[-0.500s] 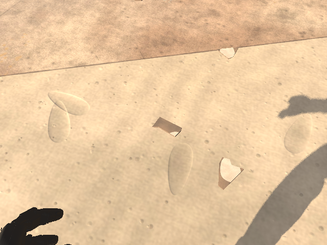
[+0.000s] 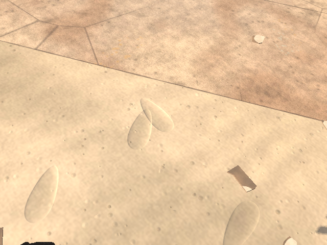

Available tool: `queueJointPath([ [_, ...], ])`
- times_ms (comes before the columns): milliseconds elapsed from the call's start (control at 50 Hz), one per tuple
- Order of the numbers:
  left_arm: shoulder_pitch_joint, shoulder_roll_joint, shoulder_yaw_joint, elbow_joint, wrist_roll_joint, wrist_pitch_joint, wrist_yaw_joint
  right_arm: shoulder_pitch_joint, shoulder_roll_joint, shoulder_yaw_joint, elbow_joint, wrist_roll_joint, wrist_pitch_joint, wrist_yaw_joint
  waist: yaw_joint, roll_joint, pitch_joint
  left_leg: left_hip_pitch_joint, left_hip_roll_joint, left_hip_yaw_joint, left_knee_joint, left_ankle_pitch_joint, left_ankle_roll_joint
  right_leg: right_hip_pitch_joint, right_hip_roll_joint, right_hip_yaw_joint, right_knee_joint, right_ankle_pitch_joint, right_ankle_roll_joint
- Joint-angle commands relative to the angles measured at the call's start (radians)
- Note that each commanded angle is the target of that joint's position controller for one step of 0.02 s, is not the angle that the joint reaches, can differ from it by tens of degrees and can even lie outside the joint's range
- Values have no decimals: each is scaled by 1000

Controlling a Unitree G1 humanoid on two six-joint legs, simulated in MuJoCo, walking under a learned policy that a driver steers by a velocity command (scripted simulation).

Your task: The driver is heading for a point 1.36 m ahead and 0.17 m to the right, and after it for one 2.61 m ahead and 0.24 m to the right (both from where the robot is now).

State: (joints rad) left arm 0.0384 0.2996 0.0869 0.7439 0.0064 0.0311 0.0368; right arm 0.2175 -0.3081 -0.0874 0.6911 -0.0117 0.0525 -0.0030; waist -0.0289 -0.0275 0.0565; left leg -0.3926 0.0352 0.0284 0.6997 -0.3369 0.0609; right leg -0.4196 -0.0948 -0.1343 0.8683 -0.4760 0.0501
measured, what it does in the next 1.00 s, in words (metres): walks ahead: right foot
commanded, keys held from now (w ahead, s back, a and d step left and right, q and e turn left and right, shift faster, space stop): shift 0.16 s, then e+shift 0.08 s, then w+e+shift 0.46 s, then w+shift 0.06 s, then w+q+shift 0.24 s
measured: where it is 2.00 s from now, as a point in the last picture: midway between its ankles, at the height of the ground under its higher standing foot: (213, 104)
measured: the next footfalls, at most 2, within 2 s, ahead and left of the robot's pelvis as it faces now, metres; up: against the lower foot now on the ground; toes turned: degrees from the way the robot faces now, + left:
right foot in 0.70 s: +0.24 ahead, -0.20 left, +0.00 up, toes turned -20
left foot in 1.16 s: +0.68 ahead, -0.28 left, +0.00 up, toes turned -7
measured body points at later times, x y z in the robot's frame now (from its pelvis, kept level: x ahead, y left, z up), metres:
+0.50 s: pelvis +0.08 -0.01 +0.03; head +0.08 -0.02 +0.48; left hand +0.20 +0.27 -0.08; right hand +0.19 -0.29 -0.08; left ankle +0.03 +0.09 -0.72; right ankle +0.10 -0.17 -0.67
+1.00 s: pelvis +0.36 -0.21 +0.01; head +0.38 -0.23 +0.46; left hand +0.43 +0.05 -0.11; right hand +0.43 -0.48 -0.12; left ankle +0.58 -0.12 -0.64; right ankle +0.20 -0.19 -0.72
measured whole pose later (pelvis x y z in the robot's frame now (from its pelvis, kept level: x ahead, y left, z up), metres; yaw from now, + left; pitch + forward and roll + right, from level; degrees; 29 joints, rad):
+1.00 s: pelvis +0.36 -0.21 +0.01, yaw -15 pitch +1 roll +0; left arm 0.44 0.25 0.02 0.84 0.02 -0.09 -0.02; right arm 0.19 -0.28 -0.03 0.78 0.00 -0.02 0.06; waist 0.03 0.04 0.01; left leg -0.82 0.05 0.00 0.97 0.01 0.06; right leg 0.15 0.12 -0.09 0.17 -0.35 -0.12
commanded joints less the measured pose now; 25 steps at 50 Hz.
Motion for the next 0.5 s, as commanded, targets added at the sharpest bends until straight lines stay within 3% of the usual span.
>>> queueJointPath([
  [20,-91,89,24,-108,-7,-16,13,39,-261,-68,-77,-11,-63,-1,-6,209,-108,271,271,-508,-410,348,236,-351,93,204,339,-60,-13],
  [40,-55,102,32,-76,-3,-16,22,-18,-207,-54,-88,14,-61,-10,22,143,-119,274,236,-432,-379,330,175,-343,66,211,319,26,-17],
  [60,-36,112,37,-62,3,-16,26,-56,-161,-38,-97,27,-53,-21,35,153,-135,256,217,-385,-358,375,147,-308,59,210,306,74,-12],
  [100,-7,95,36,-45,-1,-18,16,-47,-118,-17,-108,14,-47,-35,38,154,-193,264,184,-328,-337,501,138,-236,76,198,339,132,1],
  [160,-8,67,22,-39,-11,-17,11,-17,-122,-12,-105,9,-49,-41,20,126,-196,314,174,-306,-335,539,147,-229,81,198,257,164,18],
  [240,49,27,-4,11,-12,-9,-7,-81,-22,32,-84,-19,-54,-37,24,149,-179,252,149,-204,-367,373,130,-39,16,191,-10,213,40],
  [260,55,36,-7,13,-17,-10,-16,-44,-55,21,-62,-18,-55,-32,-2,169,-174,232,151,-212,-418,135,138,-9,22,155,-48,213,37],
  [280,32,77,-1,-3,-30,-14,-22,-3,-147,-8,-46,-9,-56,-25,-39,211,-130,235,184,-278,-481,-90,157,-57,46,113,-29,177,27],
  [300,15,110,5,-20,-42,-21,-26,13,-181,-19,-35,-6,-60,-22,-53,221,-89,255,228,-350,-524,-252,166,-125,36,130,-30,154,7],
  [320,2,125,9,-28,-49,-30,-28,22,-177,-19,-27,-4,-69,-23,-62,204,-50,294,265,-400,-552,-333,166,-200,26,155,-34,142,-15],
  [360,0,111,10,-29,-50,-53,-32,46,-156,-20,-5,7,-95,-30,-67,156,-13,417,315,-427,-574,-330,156,-343,3,205,-27,144,-50],
  [460,38,58,9,-28,-50,-80,-51,24,-120,-28,6,15,-141,-28,-39,110,-41,508,317,-270,-594,-186,118,-437,-51,198,29,206,-67],
  [480,28,64,6,-32,56,-41,-96,88,-114,-17,21,-42,-128,-13,-49,62,-60,445,285,-175,-615,-199,107,-342,1,122,9,206,-53],
  [500,18,47,5,-47,51,-24,-124,66,-122,-23,23,-44,-128,-4,-37,121,-33,394,266,-113,-617,-185,91,-308,-6,108,-16,231,-52],
])
Velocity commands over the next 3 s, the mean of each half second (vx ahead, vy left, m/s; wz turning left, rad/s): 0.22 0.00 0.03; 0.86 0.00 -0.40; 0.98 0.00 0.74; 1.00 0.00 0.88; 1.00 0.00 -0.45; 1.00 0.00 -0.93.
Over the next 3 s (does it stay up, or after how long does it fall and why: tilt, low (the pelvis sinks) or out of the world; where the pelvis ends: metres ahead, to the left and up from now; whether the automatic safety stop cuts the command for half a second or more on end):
stays up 2.11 0.09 0.01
